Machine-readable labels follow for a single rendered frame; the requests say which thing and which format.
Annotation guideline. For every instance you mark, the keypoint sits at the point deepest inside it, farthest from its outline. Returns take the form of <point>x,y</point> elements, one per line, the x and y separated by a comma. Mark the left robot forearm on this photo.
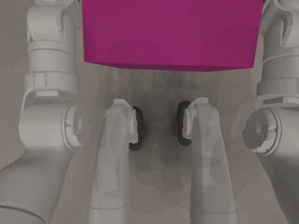
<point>52,52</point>

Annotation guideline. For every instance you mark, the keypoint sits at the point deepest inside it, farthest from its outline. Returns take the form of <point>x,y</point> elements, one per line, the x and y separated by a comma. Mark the left robot shin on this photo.
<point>133,139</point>

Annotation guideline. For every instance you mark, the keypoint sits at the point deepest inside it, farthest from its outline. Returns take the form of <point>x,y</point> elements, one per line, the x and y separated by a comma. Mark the right robot forearm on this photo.
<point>279,26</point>

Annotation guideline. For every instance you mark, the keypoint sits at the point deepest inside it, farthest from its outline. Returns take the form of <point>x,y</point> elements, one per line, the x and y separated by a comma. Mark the robot left upper arm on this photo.
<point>31,186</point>

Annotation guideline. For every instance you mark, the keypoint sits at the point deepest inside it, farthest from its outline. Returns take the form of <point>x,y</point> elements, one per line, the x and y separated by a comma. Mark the carton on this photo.
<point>173,35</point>

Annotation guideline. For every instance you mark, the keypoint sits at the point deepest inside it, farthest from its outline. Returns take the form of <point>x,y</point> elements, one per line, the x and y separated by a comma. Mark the robot left foot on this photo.
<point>139,119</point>

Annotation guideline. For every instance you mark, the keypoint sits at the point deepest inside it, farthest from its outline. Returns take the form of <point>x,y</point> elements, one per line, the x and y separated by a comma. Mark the robot right upper arm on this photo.
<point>273,135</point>

